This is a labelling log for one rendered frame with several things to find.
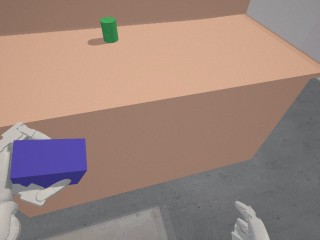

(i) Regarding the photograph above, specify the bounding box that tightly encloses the right robot hand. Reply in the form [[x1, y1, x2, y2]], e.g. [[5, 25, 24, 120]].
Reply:
[[231, 201, 270, 240]]

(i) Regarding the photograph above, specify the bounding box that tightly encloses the sponge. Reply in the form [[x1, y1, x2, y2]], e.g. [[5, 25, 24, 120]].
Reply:
[[10, 138, 87, 189]]

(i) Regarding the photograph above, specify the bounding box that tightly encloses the left robot hand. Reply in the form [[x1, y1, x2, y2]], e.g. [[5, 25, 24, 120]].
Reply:
[[0, 121, 71, 207]]

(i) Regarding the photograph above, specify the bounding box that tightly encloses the table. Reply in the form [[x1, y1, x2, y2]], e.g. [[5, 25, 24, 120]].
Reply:
[[0, 0, 320, 218]]

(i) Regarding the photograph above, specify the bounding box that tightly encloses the robot left forearm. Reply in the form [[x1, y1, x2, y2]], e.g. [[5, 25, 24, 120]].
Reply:
[[0, 201, 21, 240]]

